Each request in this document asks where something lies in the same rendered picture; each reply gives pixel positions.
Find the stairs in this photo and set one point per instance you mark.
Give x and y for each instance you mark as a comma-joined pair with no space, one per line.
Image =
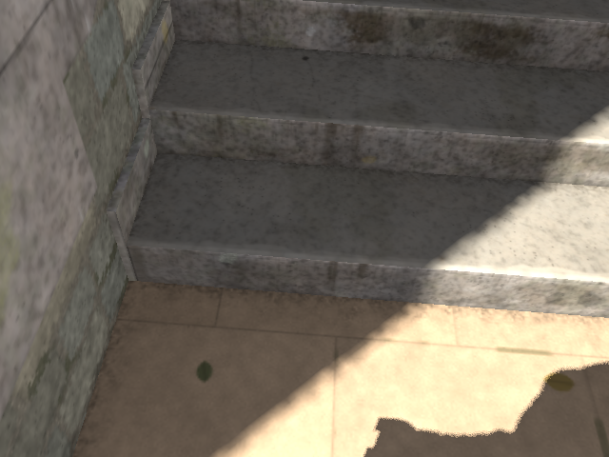
446,152

